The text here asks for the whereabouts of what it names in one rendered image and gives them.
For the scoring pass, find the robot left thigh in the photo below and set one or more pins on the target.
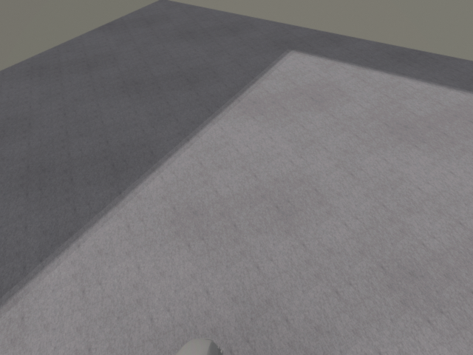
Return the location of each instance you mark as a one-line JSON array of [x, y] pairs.
[[200, 347]]

